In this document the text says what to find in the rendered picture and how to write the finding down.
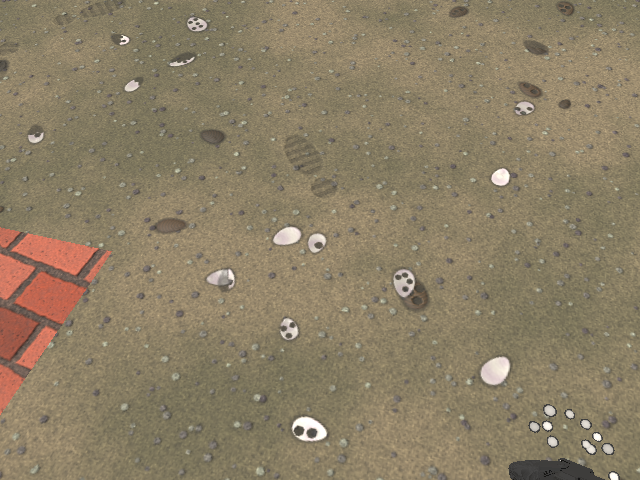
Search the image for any right robot hand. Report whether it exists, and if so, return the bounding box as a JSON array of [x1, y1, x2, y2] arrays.
[[508, 459, 605, 480]]

